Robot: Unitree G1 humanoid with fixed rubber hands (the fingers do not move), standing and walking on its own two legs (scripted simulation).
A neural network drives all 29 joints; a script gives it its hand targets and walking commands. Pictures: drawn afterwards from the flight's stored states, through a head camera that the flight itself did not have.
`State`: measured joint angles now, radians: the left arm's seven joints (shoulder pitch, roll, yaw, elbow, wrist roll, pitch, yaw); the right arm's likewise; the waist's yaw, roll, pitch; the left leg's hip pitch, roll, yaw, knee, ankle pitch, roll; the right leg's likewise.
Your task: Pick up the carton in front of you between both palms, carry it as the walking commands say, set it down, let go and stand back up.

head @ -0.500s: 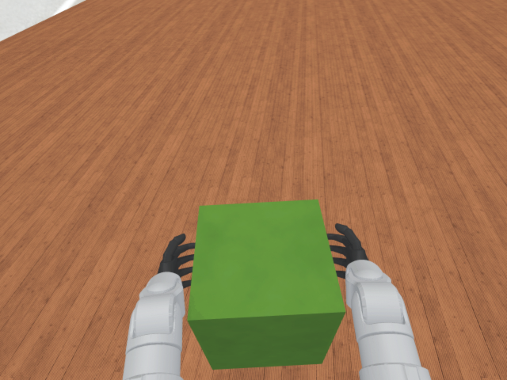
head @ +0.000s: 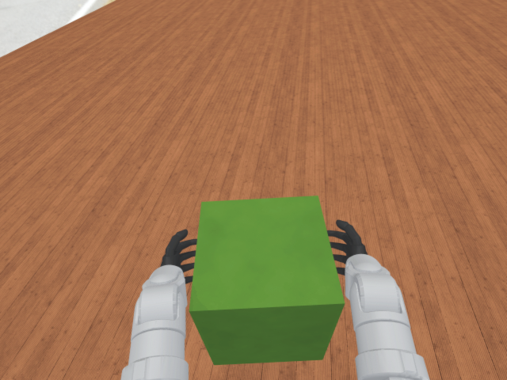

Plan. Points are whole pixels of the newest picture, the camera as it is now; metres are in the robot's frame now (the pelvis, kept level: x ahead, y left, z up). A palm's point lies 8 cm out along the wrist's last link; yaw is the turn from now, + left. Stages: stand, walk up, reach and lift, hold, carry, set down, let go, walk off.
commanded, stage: set down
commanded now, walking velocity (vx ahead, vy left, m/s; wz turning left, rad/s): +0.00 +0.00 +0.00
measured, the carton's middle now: (264, 283) +0.32 +0.00 -0.04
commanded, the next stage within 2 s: none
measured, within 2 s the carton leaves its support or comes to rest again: neither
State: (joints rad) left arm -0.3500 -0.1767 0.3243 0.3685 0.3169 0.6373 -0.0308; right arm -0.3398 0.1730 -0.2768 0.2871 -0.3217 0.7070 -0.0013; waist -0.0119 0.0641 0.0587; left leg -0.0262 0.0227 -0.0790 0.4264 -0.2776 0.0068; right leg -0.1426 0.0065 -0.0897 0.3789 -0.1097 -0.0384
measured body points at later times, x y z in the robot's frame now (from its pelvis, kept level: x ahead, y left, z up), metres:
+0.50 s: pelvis -0.03 +0.04 -0.07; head +0.18 -0.01 +0.33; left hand +0.37 +0.13 -0.15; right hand +0.34 -0.17 -0.16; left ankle -0.01 +0.15 -0.74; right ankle +0.07 -0.09 -0.74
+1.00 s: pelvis -0.05 +0.04 -0.20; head +0.20 -0.01 +0.17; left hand +0.43 +0.10 -0.29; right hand +0.37 -0.20 -0.29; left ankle -0.01 +0.15 -0.74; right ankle +0.07 -0.10 -0.74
